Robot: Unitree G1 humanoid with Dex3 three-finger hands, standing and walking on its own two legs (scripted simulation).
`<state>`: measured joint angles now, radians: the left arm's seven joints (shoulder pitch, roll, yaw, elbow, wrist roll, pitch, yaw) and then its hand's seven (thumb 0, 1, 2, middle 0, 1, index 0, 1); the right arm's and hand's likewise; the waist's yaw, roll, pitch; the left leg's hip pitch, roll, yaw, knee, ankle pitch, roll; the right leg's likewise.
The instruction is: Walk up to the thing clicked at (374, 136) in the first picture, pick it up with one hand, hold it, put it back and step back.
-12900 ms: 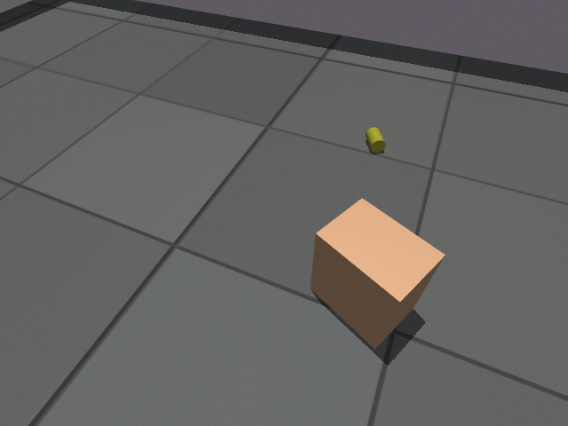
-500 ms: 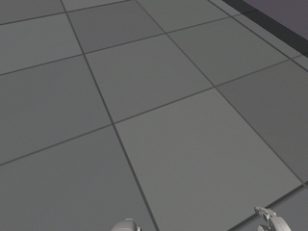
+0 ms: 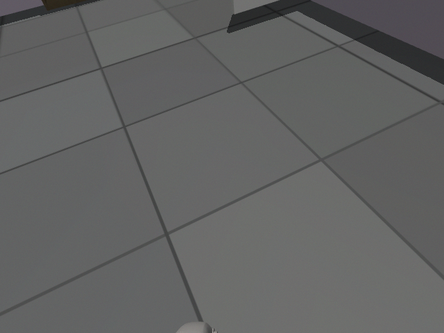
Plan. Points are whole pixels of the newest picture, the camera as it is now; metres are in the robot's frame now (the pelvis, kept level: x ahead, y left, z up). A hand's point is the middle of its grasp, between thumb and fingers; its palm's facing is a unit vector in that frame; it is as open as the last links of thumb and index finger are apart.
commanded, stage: walk up
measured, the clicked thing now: out of the picture -0.26 -1.26 -0.72
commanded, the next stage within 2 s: stand in 1.94 s
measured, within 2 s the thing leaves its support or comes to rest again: neither
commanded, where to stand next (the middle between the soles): +0.30 +0.07 m, yaw -2 degrees
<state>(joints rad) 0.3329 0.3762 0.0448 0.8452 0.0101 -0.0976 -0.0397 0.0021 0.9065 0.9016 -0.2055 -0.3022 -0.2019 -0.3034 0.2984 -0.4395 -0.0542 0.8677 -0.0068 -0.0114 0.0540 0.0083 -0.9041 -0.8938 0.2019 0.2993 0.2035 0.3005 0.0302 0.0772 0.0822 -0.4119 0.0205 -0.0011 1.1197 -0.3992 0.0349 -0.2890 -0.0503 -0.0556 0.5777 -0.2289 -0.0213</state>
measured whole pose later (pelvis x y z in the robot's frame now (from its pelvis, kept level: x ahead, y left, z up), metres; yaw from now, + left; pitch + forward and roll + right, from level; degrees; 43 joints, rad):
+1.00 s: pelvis +0.25 +0.08 -0.01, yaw -2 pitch -2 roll +0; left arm 0.11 0.33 0.00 0.87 0.02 -0.01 -0.01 0.00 0.91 0.90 -0.21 -0.30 -0.20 -0.30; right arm 0.22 -0.38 0.00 0.93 0.00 -0.01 -0.01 0.00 -0.90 -0.89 0.21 0.30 0.21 0.30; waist 0.00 0.01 0.12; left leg -0.28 0.02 0.00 0.72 -0.47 0.00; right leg -0.37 -0.02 -0.04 0.61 -0.19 -0.03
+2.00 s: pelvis +0.27 +0.07 +0.01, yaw -1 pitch -2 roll +1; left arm 0.07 0.35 0.03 1.08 0.01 0.01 -0.03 0.00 0.91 0.90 -0.20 -0.30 -0.20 -0.30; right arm 0.13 -0.38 0.00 1.10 -0.02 -0.01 -0.01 0.00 -0.90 -0.89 0.20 0.30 0.21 0.30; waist 0.00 -0.01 0.06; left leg -0.13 0.03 -0.02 0.41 -0.24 -0.04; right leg -0.24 -0.02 -0.06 0.42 -0.14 -0.02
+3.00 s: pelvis +0.29 +0.08 +0.01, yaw -4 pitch -2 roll +0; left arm 0.12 0.34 0.02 1.09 0.02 0.00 -0.02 0.00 0.91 0.90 -0.20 -0.30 -0.20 -0.30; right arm 0.07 -0.37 -0.02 1.08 -0.01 0.01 0.01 0.00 -0.90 -0.89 0.20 0.30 0.21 0.30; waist 0.02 0.03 0.07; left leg -0.09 0.04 0.02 0.43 -0.28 -0.01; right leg -0.21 0.01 -0.01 0.39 -0.15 -0.02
